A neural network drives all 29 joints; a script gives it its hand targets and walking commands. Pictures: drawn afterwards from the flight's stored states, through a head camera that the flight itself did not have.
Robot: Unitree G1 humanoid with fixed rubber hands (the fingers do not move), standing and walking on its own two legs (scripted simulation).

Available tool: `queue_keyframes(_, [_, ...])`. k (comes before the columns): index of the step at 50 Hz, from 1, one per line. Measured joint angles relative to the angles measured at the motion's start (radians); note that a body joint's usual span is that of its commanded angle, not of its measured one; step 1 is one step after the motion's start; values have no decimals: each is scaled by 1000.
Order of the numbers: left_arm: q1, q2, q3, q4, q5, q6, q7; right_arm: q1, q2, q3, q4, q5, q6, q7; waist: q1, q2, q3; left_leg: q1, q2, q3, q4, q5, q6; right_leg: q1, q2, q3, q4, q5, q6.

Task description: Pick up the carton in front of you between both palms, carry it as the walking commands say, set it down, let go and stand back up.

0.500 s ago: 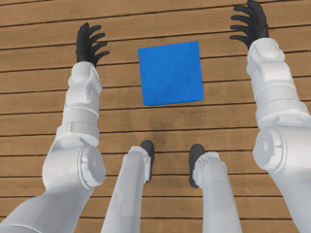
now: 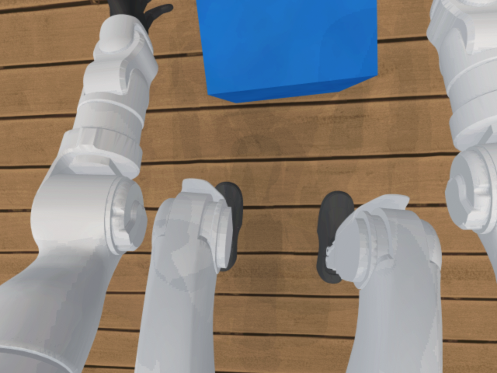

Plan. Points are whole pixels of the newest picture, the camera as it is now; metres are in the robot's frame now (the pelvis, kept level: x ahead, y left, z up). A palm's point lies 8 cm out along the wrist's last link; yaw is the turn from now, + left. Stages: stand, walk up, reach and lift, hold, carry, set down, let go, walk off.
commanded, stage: reach and lift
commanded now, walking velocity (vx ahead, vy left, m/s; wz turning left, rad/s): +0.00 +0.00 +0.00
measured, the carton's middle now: (282, 27) +0.55 +0.02 -0.28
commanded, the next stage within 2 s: none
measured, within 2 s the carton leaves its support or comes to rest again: leaves its support in 1.00 s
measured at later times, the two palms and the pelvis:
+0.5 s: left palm (159, 17) +0.54 +0.19 -0.21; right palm out of the picture +0.58 -0.16 -0.21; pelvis +0.01 +0.00 -0.04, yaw +0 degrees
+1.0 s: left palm (171, 6) +0.55 +0.17 -0.20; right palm out of the picture +0.57 -0.14 -0.21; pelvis +0.00 +0.00 -0.05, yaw +0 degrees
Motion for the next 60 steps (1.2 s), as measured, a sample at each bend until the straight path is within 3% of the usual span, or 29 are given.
queue_keyframes(7, [-94, 14, -26, 90, -13, -40, -4, -82, -14, 28, 78, 20, -42, 6, -2, 12, 124, -30, -3, -2, 86, -7, -1, -28, -1, 0, 85, -8, 2])
queue_keyframes(17, [-114, 42, -96, 63, -90, -58, 16, -73, -29, 98, -1, 84, -54, -13, -17, 30, 204, -22, -6, 3, 173, -48, 7, -16, -2, 6, 171, -52, 11])
queue_keyframes(27, [-95, -1, -59, 115, -26, -66, 5, -54, 20, 41, 63, 33, -64, 0, -16, 12, 120, -30, -9, 3, 154, -51, 4, -23, -5, 6, 154, -58, 9])
queue_keyframes(34, [-127, -22, -80, 101, -35, -66, 4, -86, 51, 66, 67, 41, -69, -2, -21, 15, 154, -21, -13, 2, 132, -30, 1, -15, -8, 5, 134, -39, 6])
queue_keyframes(38, [-153, -26, -54, 101, -21, -62, 30, -122, 63, 60, 78, 19, -66, -30, -23, 18, 192, -5, -12, 1, 130, -25, 0, 1, -7, 4, 133, -33, 4])
queue_keyframes(42, [-169, -35, 10, 87, 38, -19, 11, -155, 70, 18, 98, -37, -36, -18, -21, 17, 204, -2, -9, 0, 143, -25, -1, 0, -2, 4, 145, -29, 2])
queue_keyframes(45, [-168, -33, 46, 64, 86, 26, -17, -143, 76, -35, 64, -83, 6, 0, -21, 14, 193, -17, -8, -1, 159, -27, -2, -17, 0, 2, 162, -29, -1])
queue_keyframes(49, [-146, -21, 51, 21, 90, 72, -36, -93, 98, -67, -14, -103, 51, 4, -24, 15, 167, -37, -6, -5, 183, -35, -2, -37, 3, -1, 182, -34, -2])
queue_keyframes(52, [-112, -35, 49, -31, 78, 109, -20, -23, 112, -62, -93, -94, 80, -20, -23, 22, 127, -50, -13, -9, 190, -42, -4, -47, 2, -2, 188, -42, 0])
queue_keyframes(55, [-45, -76, 63, -116, 82, 144, 35, 60, 142, -70, -188, -95, 121, -66, -18, 28, 61, -53, -31, -20, 183, -52, -18, -50, 9, 0, 177, -47, 6])
queue_keyframes(56, [-9, -90, 76, -152, 88, 156, 34, 90, 154, -81, -219, -104, 134, -65, -15, 30, 31, -50, -37, -25, 172, -11, -20, -50, 13, 0, 169, -47, 10])
queue_keyframes(60, [132, -152, 134, -266, 140, 191, 18, 193, 217, -160, -307, -174, 184, -38, -22, 26, -109, -34, -54, -37, 138, -67, -27, -36, 28, 7, 116, -46, 22])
